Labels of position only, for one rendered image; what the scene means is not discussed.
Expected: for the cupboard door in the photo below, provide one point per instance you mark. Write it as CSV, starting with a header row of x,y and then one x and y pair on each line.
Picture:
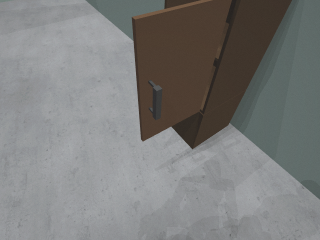
x,y
175,48

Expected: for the handle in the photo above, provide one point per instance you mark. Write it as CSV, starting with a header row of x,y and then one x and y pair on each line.
x,y
156,101

